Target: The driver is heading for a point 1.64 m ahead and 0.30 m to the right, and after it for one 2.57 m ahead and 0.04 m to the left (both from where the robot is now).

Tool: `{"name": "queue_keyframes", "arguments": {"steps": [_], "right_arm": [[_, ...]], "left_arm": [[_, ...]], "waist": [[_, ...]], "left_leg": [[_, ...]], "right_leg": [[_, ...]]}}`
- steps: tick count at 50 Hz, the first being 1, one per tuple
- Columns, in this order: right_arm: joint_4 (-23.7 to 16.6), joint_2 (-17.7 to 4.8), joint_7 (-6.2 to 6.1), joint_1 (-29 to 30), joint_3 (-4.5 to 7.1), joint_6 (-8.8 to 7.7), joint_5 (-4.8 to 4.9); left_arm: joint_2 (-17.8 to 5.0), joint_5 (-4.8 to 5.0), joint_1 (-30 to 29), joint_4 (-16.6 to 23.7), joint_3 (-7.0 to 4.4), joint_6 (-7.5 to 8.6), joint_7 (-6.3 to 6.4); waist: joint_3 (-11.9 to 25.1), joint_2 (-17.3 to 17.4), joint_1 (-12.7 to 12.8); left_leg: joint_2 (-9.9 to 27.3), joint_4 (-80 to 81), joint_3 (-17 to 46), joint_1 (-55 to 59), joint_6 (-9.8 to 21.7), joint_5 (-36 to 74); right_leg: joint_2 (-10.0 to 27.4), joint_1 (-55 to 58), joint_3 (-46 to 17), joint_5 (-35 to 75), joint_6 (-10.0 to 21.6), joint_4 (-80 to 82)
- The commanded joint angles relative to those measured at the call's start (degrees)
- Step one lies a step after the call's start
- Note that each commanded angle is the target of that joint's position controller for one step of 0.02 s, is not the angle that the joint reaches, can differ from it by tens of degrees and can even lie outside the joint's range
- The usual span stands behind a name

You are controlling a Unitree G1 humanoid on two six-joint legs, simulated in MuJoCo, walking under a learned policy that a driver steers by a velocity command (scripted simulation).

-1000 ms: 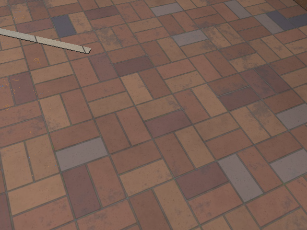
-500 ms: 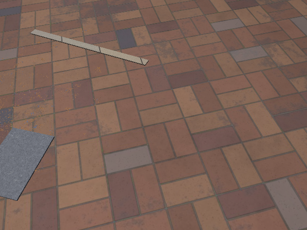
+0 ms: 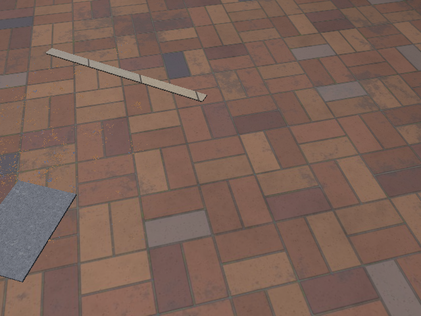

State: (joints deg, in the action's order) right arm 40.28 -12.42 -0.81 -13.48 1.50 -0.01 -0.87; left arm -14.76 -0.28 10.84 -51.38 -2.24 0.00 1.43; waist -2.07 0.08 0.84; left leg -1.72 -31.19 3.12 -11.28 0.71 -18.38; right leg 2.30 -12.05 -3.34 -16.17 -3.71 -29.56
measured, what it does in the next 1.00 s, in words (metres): walks ahead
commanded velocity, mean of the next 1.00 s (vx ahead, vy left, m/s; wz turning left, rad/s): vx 0.12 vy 0.00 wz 0.00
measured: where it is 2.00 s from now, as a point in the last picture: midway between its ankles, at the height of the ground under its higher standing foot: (224, 284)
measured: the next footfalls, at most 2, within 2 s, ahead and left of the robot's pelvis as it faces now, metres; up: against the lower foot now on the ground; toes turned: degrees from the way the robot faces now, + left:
left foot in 1.26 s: +0.42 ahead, +0.09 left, +0.00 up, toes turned +1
right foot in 1.74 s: +0.70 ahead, -0.13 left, +0.00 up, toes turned -2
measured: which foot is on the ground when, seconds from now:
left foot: down 0.00-0.78, up 0.80-1.00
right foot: down 0.00-1.00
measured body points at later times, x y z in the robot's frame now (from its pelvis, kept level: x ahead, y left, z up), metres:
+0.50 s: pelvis +0.00 +0.00 +0.00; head +0.01 +0.00 +0.45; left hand +0.04 +0.26 -0.15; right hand +0.07 -0.25 -0.13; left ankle -0.02 +0.11 -0.73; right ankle +0.00 -0.16 -0.73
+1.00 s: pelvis +0.10 -0.05 +0.01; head +0.11 -0.07 +0.46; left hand +0.02 +0.20 -0.12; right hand +0.22 -0.31 -0.12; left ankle +0.14 +0.11 -0.66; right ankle +0.01 -0.13 -0.73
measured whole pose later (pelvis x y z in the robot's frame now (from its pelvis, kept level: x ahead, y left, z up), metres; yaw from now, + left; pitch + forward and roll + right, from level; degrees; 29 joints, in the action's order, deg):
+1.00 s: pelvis +0.10 -0.05 +0.01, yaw -1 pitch +1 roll +1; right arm 50.4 -16.1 0.4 -11.2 3.4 -4.7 1.4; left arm -10.8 0.1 26.4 -62.7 -0.9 5.4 -0.4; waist 0.2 1.9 3.5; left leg 4.1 -56.9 -0.1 -32.3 2.0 -10.5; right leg -1.3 0.0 1.0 -15.0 2.8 -14.4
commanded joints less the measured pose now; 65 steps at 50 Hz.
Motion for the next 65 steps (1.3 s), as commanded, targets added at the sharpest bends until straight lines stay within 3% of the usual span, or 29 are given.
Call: {"name": "queue_keyframes", "arguments": {"steps": [1, 28, 30, 31, 33, 34, 35, 37, 38, 39, 40, 41, 42, 43, 44, 46, 47, 49, 52, 55, 58, 60, 61, 62, 63, 64, 65], "right_arm": [[-2.87, -6.55, -0.19, -0.08, 1.82, -0.89, 0.08], [9.06, -6.01, -0.95, -3.94, 1.21, -1.10, 0.71], [10.38, -6.67, -1.28, -5.08, 1.44, -0.71, 1.03], [10.49, -8.22, -1.43, -5.29, 1.90, -0.51, 1.35], [10.94, -11.00, -1.40, -7.95, 2.65, -0.96, 1.90], [11.31, -12.27, -1.36, -8.73, 3.11, -1.50, 2.24], [11.10, -12.11, -1.33, -7.54, 3.10, -2.06, 2.26], [9.71, -10.85, -1.05, -2.75, 2.76, -2.51, 2.75], [8.73, -10.46, -0.91, 0.86, 2.59, -2.31, 3.23], [7.99, -8.83, -0.82, 2.35, 2.16, -2.38, 2.89], [7.15, -4.55, -0.47, 2.95, 0.89, -2.86, 1.86], [4.68, -4.37, -0.93, 3.04, 1.16, -3.77, 2.83], [5.40, -7.17, -0.85, 2.37, 1.76, -4.55, 3.92], [6.31, -7.25, -0.24, 1.30, 1.80, -5.17, 4.21], [7.45, -7.00, 0.09, 0.51, 1.93, -5.57, 3.57], [7.15, -7.99, 0.69, 3.38, 2.68, -5.98, 2.24], [7.18, -7.05, 1.15, 3.92, 2.61, -5.90, 2.11], [6.37, -5.09, 1.67, 6.58, 2.14, -5.47, 2.10], [3.42, -3.11, 1.94, 14.54, 1.04, -5.36, 2.23], [1.77, -3.65, 2.57, 19.53, 0.65, -5.42, 2.65], [0.41, -5.03, 3.38, 21.85, 0.73, -5.76, 2.84], [0.73, -7.13, 3.63, 19.11, 1.56, -6.05, 2.66], [1.83, -8.81, 3.45, 14.69, 2.40, -6.02, 2.60], [4.76, -11.02, 3.02, 5.24, 3.77, -5.82, 2.81], [7.56, -13.49, 2.36, -5.43, 4.82, -5.44, 2.64], [9.48, -19.06, 2.23, -12.72, 6.04, -5.17, 1.18], [10.04, -14.35, 2.48, -11.65, 4.54, -5.09, 1.31]], "left_arm": [[-6.08, 0.09, -0.23, 1.31, -1.27, 0.54, 0.46], [-4.56, 0.33, 3.09, -9.71, -0.94, -0.35, 1.72], [-3.48, 0.69, 4.30, -10.63, -0.72, -0.47, 1.81], [-3.37, 0.95, 3.79, -10.30, -0.73, -0.31, 1.79], [-2.22, 1.06, 1.12, -8.30, -0.41, 1.17, 1.26], [-1.43, 1.27, 0.18, -7.38, -0.13, 2.29, 0.70], [-1.60, 1.70, 0.32, -7.02, -0.20, 3.30, 0.09], [-1.35, 2.29, 3.71, -7.76, -0.17, 4.87, -1.02], [-1.26, 2.16, 9.33, -10.21, -0.46, 5.35, -1.31], [-2.46, 1.41, 14.34, -12.70, -1.12, 5.40, -1.48], [-6.21, 0.99, 21.36, -14.02, -2.08, 5.36, -1.32], [-13.22, 0.59, 25.57, -14.14, -3.25, 5.95, -2.27], [-9.19, 0.09, 19.95, -12.51, -1.92, 6.71, -2.41], [-5.96, 0.60, 15.94, -10.74, -1.12, 7.09, -2.28], [-5.48, 0.81, 13.62, -9.70, -0.86, 7.14, -2.41], [-2.90, 0.74, 13.96, -9.34, 0.08, 6.56, -2.39], [-2.15, 0.48, 15.87, -9.72, 0.38, 6.20, -2.15], [-3.11, 0.23, 18.10, -9.84, 0.45, 5.57, -1.43], [-5.15, -0.04, 17.94, -8.75, 0.37, 4.95, -0.55], [-6.43, 0.48, 19.94, -8.88, 0.05, 4.94, -0.26], [-6.91, 1.25, 20.11, -9.09, -0.49, 4.74, -0.11], [-8.07, 1.06, 18.61, -8.48, -1.09, 4.32, -0.09], [-8.88, 0.74, 17.76, -8.07, -1.45, 3.91, -0.11], [-8.58, 0.28, 16.78, -7.53, -1.39, 3.33, -0.15], [-7.71, -0.27, 16.12, -6.29, -0.87, 3.18, -0.23], [0.93, -0.32, 23.81, -5.23, 1.47, 4.20, -1.11], [-0.47, 1.00, 22.47, -6.24, 1.27, 6.10, -1.56]], "waist": [[1.98, 0.85, -0.16], [-0.38, 0.18, 0.11], [-0.04, 1.70, -0.20], [-1.75, 3.76, -0.70], [-5.53, 9.81, -2.31], [-7.34, 11.89, -2.65], [-8.72, 11.85, -1.87], [-8.42, 10.12, 1.23], [-6.87, 8.05, 4.30], [-4.84, 3.95, 5.70], [-0.51, -8.42, 7.34], [-0.35, -19.70, 7.19], [-4.12, -11.10, 4.37], [-6.80, -7.41, 2.73], [-6.37, -6.13, 1.76], [-5.28, -5.60, 2.04], [-4.12, -6.29, 2.36], [-3.50, -5.73, 2.84], [-5.27, -4.76, 3.99], [-6.92, -5.76, 4.72], [-7.61, -5.69, 3.26], [-4.34, -6.37, 0.27], [-0.49, -7.59, -2.40], [5.41, -7.54, -7.15], [12.28, -5.73, -11.58], [23.20, 10.02, -8.26], [25.25, 12.15, -8.51]], "left_leg": [[3.84, 6.80, 3.93, -1.42, 1.33, 12.37], [2.23, 8.11, 1.28, -1.45, 0.45, 11.55], [1.65, 9.86, 1.69, -1.62, 1.55, -5.96], [2.93, 11.70, 4.24, -3.10, 3.24, -17.56], [11.13, 18.77, 16.21, -3.91, 8.30, -31.92], [15.54, 21.68, 22.97, -5.97, 11.22, -33.09], [17.65, 22.70, 25.61, -6.68, 12.69, -30.77], [16.33, 20.22, 21.11, -7.55, 11.00, -23.32], [12.56, 16.95, 15.18, -12.06, 8.57, -18.55], [7.87, 9.09, 9.09, -15.53, 6.06, -11.42], [1.76, -10.34, -0.26, -21.11, 2.09, -6.65], [-2.83, -23.04, -1.45, -31.21, 1.05, -14.30], [1.21, -32.21, 3.18, -34.51, 1.92, -12.91], [3.63, -34.47, 3.86, -36.74, 3.06, -6.26], [5.39, -33.72, 2.32, -36.61, 3.50, -1.17], [7.66, -29.54, 0.27, -35.12, 2.96, 5.81], [7.62, -28.21, -1.20, -34.03, 2.31, 7.84], [7.41, -24.41, -3.15, -34.15, 0.70, 10.47], [6.06, -12.36, -5.04, -30.31, -0.82, 15.96], [4.46, -4.56, -6.25, -25.58, -0.56, 19.98], [4.32, -0.20, -4.82, -24.57, 1.61, 19.62], [2.68, 0.91, -5.39, -19.04, 3.56, 16.95], [0.82, 0.23, -6.60, -12.54, 4.72, 15.37], [-0.93, 0.45, -7.68, -0.92, 6.39, 15.13], [4.57, -1.12, -1.54, 16.51, 9.04, 13.85], [20.96, 3.41, 26.99, 38.82, 19.11, -0.25], [24.28, 15.08, 42.82, 37.08, 20.18, -6.82]], "right_leg": [[0.29, 1.60, 0.03, 10.07, 0.67, 2.78], [-0.56, 1.73, 0.85, 9.71, 1.02, 4.70], [-3.16, 0.38, 3.81, -2.86, 1.63, 2.27], [-4.66, -2.64, 5.51, -10.27, 2.27, -0.92], [-4.85, -10.58, 6.87, -12.68, 3.35, -9.81], [-3.10, -11.58, 5.18, -10.70, 4.30, -14.30], [-1.38, -12.95, 3.60, -10.88, 5.60, -16.05], [-0.27, -7.95, 3.68, -11.55, 8.26, -7.17], [-1.64, 2.96, 5.33, -4.57, 8.78, 2.03], [-2.09, 11.20, 3.23, 0.34, 7.84, 4.90], [8.36, 18.80, -12.47, -5.88, 9.89, 12.37], [19.32, 20.91, -36.40, -14.59, 17.89, 21.12], [20.76, 17.24, -37.75, -18.30, 19.34, 21.79], [18.29, 16.01, -30.93, -17.34, 17.50, 21.70], [15.45, 16.01, -24.54, -12.84, 15.33, 22.03], [11.64, 16.66, -14.76, 1.43, 12.47, 22.39], [10.24, 17.10, -11.37, 7.86, 12.21, 22.17], [9.31, 17.21, -7.26, 17.29, 12.87, 21.99], [8.15, 12.06, -3.51, 19.15, 13.05, 23.85], [8.99, 10.12, -2.08, 18.09, 13.56, 25.45], [11.59, 14.65, -1.33, 22.38, 13.03, 23.73], [12.55, 18.04, -0.28, 36.54, 11.84, 18.40], [12.36, 18.80, 0.48, 47.87, 11.19, 12.61], [10.26, 16.80, 2.18, 54.79, 9.93, 1.84], [8.16, 5.63, 2.74, 45.58, 8.38, -12.78], [-2.65, -17.05, 3.89, 11.78, 4.47, -37.44], [-5.36, -23.75, -4.53, -14.93, 5.31, -47.20]]}}
Velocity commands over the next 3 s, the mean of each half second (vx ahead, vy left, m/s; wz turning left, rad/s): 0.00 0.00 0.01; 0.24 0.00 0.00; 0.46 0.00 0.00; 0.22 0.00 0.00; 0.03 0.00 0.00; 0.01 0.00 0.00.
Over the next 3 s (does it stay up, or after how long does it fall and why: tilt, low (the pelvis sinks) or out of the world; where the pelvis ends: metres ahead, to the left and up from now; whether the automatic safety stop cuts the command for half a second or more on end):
stays up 0.63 -0.01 0.00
